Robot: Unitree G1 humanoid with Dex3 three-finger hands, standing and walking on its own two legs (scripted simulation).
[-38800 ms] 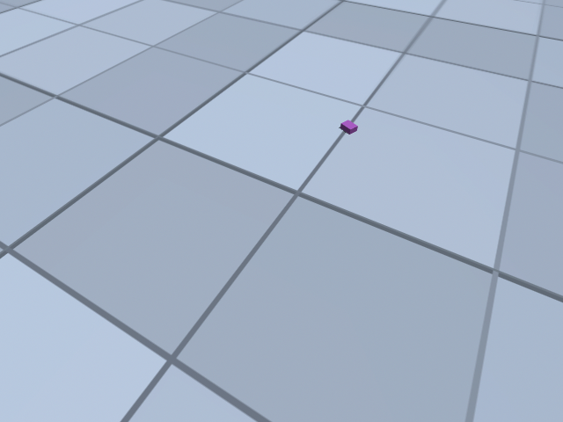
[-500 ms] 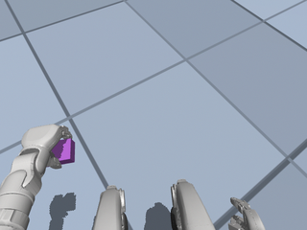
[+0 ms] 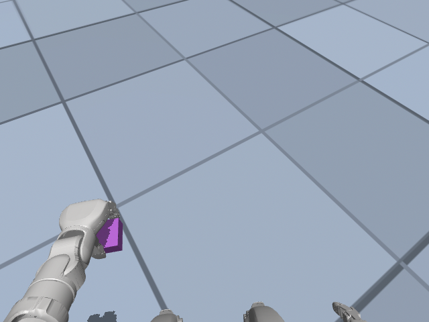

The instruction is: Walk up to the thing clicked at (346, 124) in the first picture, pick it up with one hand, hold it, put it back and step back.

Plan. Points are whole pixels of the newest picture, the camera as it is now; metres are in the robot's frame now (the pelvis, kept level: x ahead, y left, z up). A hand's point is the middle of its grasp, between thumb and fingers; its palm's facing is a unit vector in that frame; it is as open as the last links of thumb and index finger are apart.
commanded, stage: lift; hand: left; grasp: from above
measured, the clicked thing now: (101, 237) +0.34 +0.24 -0.11
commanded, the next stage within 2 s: hold in 0.10 s
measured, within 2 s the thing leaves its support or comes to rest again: neither
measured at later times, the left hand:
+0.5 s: hand (89, 221) +0.34 +0.23 -0.02, palm faces -0.45 -0.06 -0.89, open 9.0 cm
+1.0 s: hand (92, 219) +0.33 +0.22 +0.01, palm faces -0.45 -0.05 -0.89, open 9.0 cm
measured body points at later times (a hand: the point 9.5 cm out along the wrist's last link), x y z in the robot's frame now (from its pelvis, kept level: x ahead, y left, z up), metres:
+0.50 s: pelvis +0.03 +0.00 +0.04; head +0.06 -0.01 +0.49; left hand +0.36 +0.23 +0.04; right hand +0.14 -0.26 -0.08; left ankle +0.04 +0.13 -0.68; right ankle +0.04 -0.15 -0.68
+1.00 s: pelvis +0.03 +0.00 +0.05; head +0.04 -0.03 +0.50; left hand +0.35 +0.22 +0.06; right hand +0.16 -0.27 -0.07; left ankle +0.04 +0.13 -0.68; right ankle +0.04 -0.15 -0.68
